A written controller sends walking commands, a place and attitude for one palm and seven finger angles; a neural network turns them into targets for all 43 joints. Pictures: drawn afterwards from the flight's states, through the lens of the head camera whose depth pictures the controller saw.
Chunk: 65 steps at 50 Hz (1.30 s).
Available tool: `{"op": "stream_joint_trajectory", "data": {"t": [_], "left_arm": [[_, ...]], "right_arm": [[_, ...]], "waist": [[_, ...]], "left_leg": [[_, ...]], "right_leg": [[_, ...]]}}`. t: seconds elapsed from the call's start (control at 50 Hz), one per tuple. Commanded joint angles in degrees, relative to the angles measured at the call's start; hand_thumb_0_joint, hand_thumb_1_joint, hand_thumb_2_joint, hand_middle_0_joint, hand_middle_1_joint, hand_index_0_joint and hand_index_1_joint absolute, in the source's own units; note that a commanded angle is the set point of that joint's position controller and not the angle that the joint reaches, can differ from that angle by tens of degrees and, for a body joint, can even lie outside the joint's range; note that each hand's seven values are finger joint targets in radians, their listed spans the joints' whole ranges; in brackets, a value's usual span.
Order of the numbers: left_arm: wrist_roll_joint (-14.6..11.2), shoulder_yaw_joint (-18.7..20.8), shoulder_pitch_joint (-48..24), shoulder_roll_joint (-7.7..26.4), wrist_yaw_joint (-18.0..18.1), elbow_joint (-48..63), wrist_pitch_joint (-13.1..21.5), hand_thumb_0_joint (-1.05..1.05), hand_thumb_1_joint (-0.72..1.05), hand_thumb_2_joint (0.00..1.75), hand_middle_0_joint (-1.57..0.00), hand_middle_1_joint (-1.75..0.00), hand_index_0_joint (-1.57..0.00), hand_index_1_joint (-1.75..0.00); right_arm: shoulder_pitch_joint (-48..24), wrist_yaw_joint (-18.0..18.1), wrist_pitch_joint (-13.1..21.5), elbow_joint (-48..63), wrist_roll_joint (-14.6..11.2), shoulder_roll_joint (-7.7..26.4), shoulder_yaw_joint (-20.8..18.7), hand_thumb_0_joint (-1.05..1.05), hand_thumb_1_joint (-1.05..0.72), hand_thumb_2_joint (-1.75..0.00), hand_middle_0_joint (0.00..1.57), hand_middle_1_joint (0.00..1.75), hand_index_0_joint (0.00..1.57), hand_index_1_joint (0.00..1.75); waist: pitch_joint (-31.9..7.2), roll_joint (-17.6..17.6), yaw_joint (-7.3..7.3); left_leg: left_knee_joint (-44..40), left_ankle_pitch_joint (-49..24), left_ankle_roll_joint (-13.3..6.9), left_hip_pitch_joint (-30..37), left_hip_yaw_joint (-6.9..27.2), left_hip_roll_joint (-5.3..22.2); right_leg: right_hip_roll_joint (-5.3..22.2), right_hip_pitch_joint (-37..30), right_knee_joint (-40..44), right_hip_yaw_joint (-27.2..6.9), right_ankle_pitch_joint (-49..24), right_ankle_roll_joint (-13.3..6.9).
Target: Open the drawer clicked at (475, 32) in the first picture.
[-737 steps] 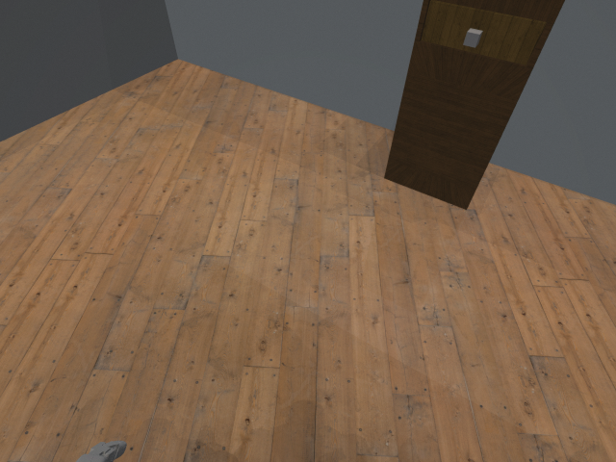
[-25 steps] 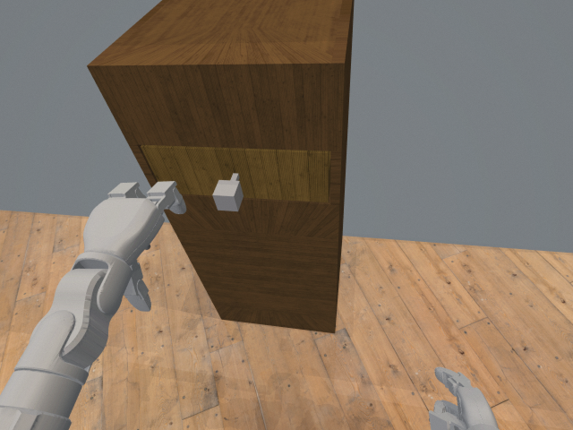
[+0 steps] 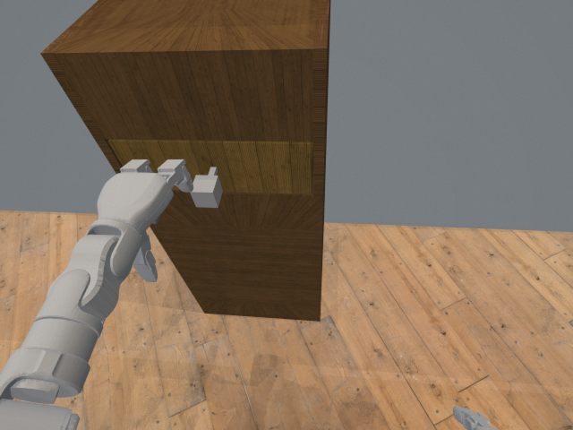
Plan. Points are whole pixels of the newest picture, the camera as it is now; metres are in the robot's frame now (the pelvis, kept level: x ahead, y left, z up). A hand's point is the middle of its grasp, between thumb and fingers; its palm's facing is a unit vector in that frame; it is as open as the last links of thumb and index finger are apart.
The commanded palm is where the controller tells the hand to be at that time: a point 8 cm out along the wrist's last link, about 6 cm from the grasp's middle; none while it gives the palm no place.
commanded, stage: move the hooked fingers above the handle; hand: left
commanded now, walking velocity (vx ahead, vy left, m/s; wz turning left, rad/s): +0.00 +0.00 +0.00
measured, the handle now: (209, 183) +0.53 +0.20 +0.00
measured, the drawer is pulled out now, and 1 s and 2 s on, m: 0.00 0.00 0.00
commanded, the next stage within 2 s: none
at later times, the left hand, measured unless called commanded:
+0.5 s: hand (181, 193) +0.43 +0.21 +0.08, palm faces -0.02 -0.04 -1.00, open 13.8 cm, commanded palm +0.42 +0.22 +0.13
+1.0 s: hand (201, 171) +0.50 +0.19 +0.07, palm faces -0.03 -0.04 -1.00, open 13.8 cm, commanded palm +0.48 +0.21 +0.12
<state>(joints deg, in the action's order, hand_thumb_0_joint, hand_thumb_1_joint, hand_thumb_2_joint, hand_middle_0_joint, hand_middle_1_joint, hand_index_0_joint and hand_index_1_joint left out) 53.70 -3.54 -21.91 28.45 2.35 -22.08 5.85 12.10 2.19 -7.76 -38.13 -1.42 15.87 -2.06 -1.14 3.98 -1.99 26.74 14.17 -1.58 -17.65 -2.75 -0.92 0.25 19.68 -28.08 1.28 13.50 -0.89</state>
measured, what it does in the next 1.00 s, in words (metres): stands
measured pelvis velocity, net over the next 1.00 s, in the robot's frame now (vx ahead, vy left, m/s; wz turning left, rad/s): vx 0.01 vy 0.00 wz -0.01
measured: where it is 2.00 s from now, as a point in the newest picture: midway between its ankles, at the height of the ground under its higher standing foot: outside the picture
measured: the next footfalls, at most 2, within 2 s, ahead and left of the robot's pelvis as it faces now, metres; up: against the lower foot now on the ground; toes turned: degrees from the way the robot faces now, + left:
none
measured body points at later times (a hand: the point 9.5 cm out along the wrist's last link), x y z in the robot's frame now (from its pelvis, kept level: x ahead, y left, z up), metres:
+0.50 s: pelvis +0.01 +0.01 -0.01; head +0.06 -0.02 +0.44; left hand +0.43 +0.21 +0.13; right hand +0.13 -0.24 -0.14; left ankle -0.01 +0.10 -0.74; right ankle +0.01 -0.11 -0.74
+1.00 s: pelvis +0.01 +0.00 -0.01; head +0.09 -0.02 +0.43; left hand +0.49 +0.19 +0.12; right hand +0.04 -0.28 -0.15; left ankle -0.01 +0.10 -0.74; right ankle +0.01 -0.11 -0.74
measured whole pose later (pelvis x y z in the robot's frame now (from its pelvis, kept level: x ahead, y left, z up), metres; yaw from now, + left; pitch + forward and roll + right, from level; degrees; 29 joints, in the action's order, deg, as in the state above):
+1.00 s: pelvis +0.01 +0.00 -0.01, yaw -1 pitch +14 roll +0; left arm 60.1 -3.1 -47.9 27.9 10.0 -54.0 6.3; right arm 18.3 2.2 -7.7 -39.8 -0.4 15.9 -3.4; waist -4.8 2.6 4.9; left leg 34.5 18.0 -1.3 -30.0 -2.8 0.2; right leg -0.7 31.6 -34.4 1.2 16.4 -1.3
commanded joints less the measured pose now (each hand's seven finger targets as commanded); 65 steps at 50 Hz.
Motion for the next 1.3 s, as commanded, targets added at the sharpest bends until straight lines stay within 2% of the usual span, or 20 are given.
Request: {"op": "stream_joint_trajectory", "data": {"t": [0.0,0.04,0.12,0.18,0.2,0.24,0.3,0.34,0.4,0.48,0.6,0.64,0.76,0.84,0.88,0.96,1.08,1.14,1.22,1.28], "left_arm": [[0.32,8.57,-22.28,14.82,4.40,10.96,0.83,0.00,-0.50,0.30,-0.30,-1.20,-0.30,-1.20],[0.93,8.87,-25.37,15.43,5.52,9.20,0.68,0.00,-0.50,0.30,-0.30,-1.20,-0.30,-1.20],[1.89,4.45,-28.61,10.82,7.29,9.22,-0.46,0.00,-0.50,0.30,-0.30,-1.20,-0.30,-1.20],[1.97,4.09,-27.40,10.54,7.06,3.61,-2.68,0.00,-0.50,0.30,-0.30,-1.20,-0.30,-1.20],[2.01,1.51,-29.29,8.23,6.60,2.08,-3.46,0.00,-0.50,0.30,-0.30,-1.20,-0.30,-1.20],[2.51,1.82,-30.61,9.13,5.94,-0.78,-4.45,0.00,-0.50,0.30,-0.30,-1.20,-0.30,-1.20],[3.11,1.76,-33.39,9.68,5.41,0.78,-4.18,0.00,-0.50,0.30,-0.30,-1.20,-0.30,-1.20],[2.89,2.69,-33.65,10.48,5.08,1.13,-3.34,0.00,-0.50,0.30,-0.30,-1.20,-0.30,-1.20],[2.32,1.66,-34.58,8.51,5.21,0.02,-2.36,0.00,-0.50,0.30,-0.30,-1.20,-0.30,-1.20],[3.56,3.96,-36.78,10.90,6.62,-6.48,-2.28,0.00,-0.50,0.30,-0.30,-1.20,-0.30,-1.20],[5.19,4.54,-43.60,12.88,8.97,-9.47,-1.79,0.00,-0.50,0.30,-0.30,-1.20,-0.30,-1.20],[4.80,2.68,-45.33,10.89,8.78,-11.49,-1.68,0.00,-0.50,0.30,-0.30,-1.20,-0.30,-1.20],[4.29,0.43,-48.36,9.25,7.84,-16.73,-1.13,0.00,-0.50,0.30,-0.30,-1.20,-0.30,-1.20],[5.12,3.29,-51.79,13.37,8.63,-19.54,-0.32,0.00,-0.50,0.30,-0.30,-1.20,-0.30,-1.20],[5.55,2.75,-54.96,13.14,9.75,-20.17,-0.14,0.00,-0.50,0.30,-0.30,-1.20,-0.30,-1.20],[6.44,9.25,-52.36,20.63,11.53,-21.49,-0.29,0.00,-0.50,0.30,-0.30,-1.20,-0.30,-1.20],[6.79,8.17,-48.89,19.52,11.81,-25.30,-2.96,0.00,-0.50,0.30,-0.30,-1.20,-0.30,-1.20],[6.85,8.35,-50.82,20.14,11.59,-23.82,-2.94,0.00,-0.50,0.30,-0.30,-1.20,-0.30,-1.20],[6.21,5.12,-50.41,15.93,10.15,-21.05,-1.21,0.00,-0.50,0.30,-0.30,-1.20,-0.30,-1.20],[5.13,3.04,-49.16,12.74,8.87,-20.59,0.31,0.00,-0.50,0.30,-0.30,-1.20,-0.30,-1.20]], "right_arm": [[-3.10,0.52,2.35,7.71,0.21,5.94,-2.24,0.00,-0.90,-0.90,0.20,0.30,0.20,0.30],[-2.14,0.50,2.32,6.96,0.14,6.13,-2.37,0.00,-0.90,-0.90,0.20,0.30,0.20,0.30],[-0.96,-0.05,2.61,6.14,0.17,5.69,-2.96,0.00,-0.90,-0.90,0.20,0.30,0.20,0.30],[-0.69,-0.27,2.24,5.72,0.02,6.13,-2.78,0.00,-0.90,-0.90,0.20,0.30,0.20,0.30],[-0.52,-0.28,2.02,5.60,-0.02,6.09,-2.56,0.00,-0.90,-0.90,0.20,0.30,0.20,0.30],[-0.28,-0.18,1.60,5.57,-0.06,6.64,-2.39,0.00,-0.90,-0.90,0.20,0.30,0.20,0.30],[0.18,-0.36,1.31,6.19,0.12,6.17,-2.54,0.00,-0.90,-0.90,0.20,0.30,0.20,0.30],[0.62,-0.34,1.09,6.43,0.37,6.24,-2.70,0.00,-0.90,-0.90,0.20,0.30,0.20,0.30],[1.31,-0.43,0.95,6.36,0.34,5.89,-2.66,0.00,-0.90,-0.90,0.20,0.30,0.20,0.30],[2.26,-0.20,0.76,5.40,0.43,6.00,-2.53,0.00,-0.90,-0.90,0.20,0.30,0.20,0.30],[4.25,0.18,0.94,4.44,0.82,6.05,-3.02,0.00,-0.90,-0.90,0.20,0.30,0.20,0.30],[5.37,0.22,1.02,4.08,0.81,6.23,-3.26,0.00,-0.90,-0.90,0.20,0.30,0.20,0.30],[7.46,0.26,0.88,3.45,0.72,6.84,-3.62,0.00,-0.90,-0.90,0.20,0.30,0.20,0.30],[9.14,0.62,0.97,2.83,0.87,7.42,-3.59,0.00,-0.90,-0.90,0.20,0.30,0.20,0.30],[10.41,0.63,1.26,2.37,0.98,7.28,-3.70,0.00,-0.90,-0.90,0.20,0.30,0.20,0.30],[11.03,0.59,1.10,2.96,1.45,7.35,-3.66,0.00,-0.90,-0.90,0.20,0.30,0.20,0.30],[10.82,0.37,0.79,3.47,0.78,7.78,-3.59,0.00,-0.90,-0.90,0.20,0.30,0.20,0.30],[10.83,0.56,0.88,3.55,0.71,7.97,-3.73,0.00,-0.90,-0.90,0.20,0.30,0.20,0.30],[11.40,0.70,1.29,3.71,0.81,7.66,-4.24,0.00,-0.90,-0.90,0.20,0.30,0.20,0.30],[11.42,0.72,1.25,3.35,0.84,7.62,-4.41,0.00,-0.90,-0.90,0.20,0.30,0.20,0.30]], "waist": [[-19.57,-2.69,-0.93],[-19.32,-2.89,-0.27],[-21.75,-0.11,0.79],[-19.93,-2.68,0.95],[-18.77,-3.56,1.70],[-18.49,-5.30,1.70],[-22.76,-2.49,1.10],[-24.53,-2.98,1.09],[-22.79,-3.24,1.49],[-20.67,-5.07,1.50],[-25.43,-1.89,2.82],[-25.24,-3.87,4.42],[-23.33,-4.81,6.18],[-23.92,-4.99,6.73],[-25.08,-3.71,7.52],[-31.45,-1.67,5.01],[-26.76,-4.83,5.16],[-27.86,-4.39,5.41],[-29.27,-1.97,5.92],[-27.22,-3.32,6.91]], "left_leg": [[-0.96,-17.07,-0.63,4.50,1.34,-0.97],[-0.71,-17.70,-0.28,4.32,1.66,-0.85],[0.59,-22.06,0.46,7.91,2.13,-0.21],[0.62,-20.66,0.35,6.23,1.97,-0.09],[0.38,-19.40,0.33,5.76,2.02,-0.09],[0.04,-18.63,0.35,4.77,2.03,-0.03],[1.15,-22.71,0.36,6.93,2.43,0.03],[2.11,-25.99,0.42,7.59,2.66,0.12],[2.46,-26.18,0.33,7.04,2.60,0.35],[2.45,-21.37,-0.04,3.60,1.83,-0.09],[4.01,-21.49,-0.31,3.10,1.20,-0.54],[4.44,-20.80,-0.53,2.42,1.35,-0.60],[5.08,-17.42,-1.04,-0.06,1.17,-0.86],[5.67,-15.18,-1.14,-2.73,1.30,-1.16],[6.31,-15.16,-1.22,-2.87,1.37,-1.10],[7.19,-19.17,-1.08,-4.49,0.66,-1.16],[6.02,-17.13,-1.08,-7.39,-0.28,-0.71],[5.83,-16.82,-1.29,-6.22,-0.29,-0.66],[5.87,-17.62,-1.37,-1.98,0.01,-0.34],[5.95,-17.60,-1.55,-0.56,0.69,-0.22]], "right_leg": [[-0.68,-9.85,0.89,-1.00,-14.24,-1.33],[-0.96,-8.74,0.63,-0.56,-13.64,-1.49],[-1.35,-5.51,-0.49,0.05,-14.62,-1.71],[-1.43,-5.15,-0.44,0.22,-14.10,-1.64],[-1.34,-4.30,-0.26,0.49,-13.53,-1.55],[-1.36,-4.56,-0.13,0.54,-12.83,-1.63],[-1.25,-5.47,-1.35,0.27,-15.12,-1.88],[-1.32,-6.19,-1.86,0.13,-16.99,-1.82],[-1.33,-4.47,-2.12,0.38,-17.12,-1.65],[-1.41,-3.79,-2.22,0.15,-15.58,-1.76],[-1.32,-4.42,-3.25,-0.62,-17.85,-1.74],[-1.32,-3.95,-3.04,-0.53,-17.95,-1.47],[-1.28,-1.95,-2.60,-1.05,-17.03,-1.05],[-1.29,-1.75,-2.99,-1.52,-15.79,-1.06],[-1.37,-0.45,-3.56,-1.66,-15.66,-1.04],[-1.24,-5.76,-5.48,-2.25,-21.36,-1.02],[-1.55,-4.83,-4.47,-1.51,-20.08,-0.70],[-1.54,-5.23,-3.96,-1.85,-19.24,-0.73],[-1.71,-3.58,-3.41,-1.80,-18.06,-0.77],[-1.91,-1.62,-2.75,-1.48,-17.01,-0.72]]}}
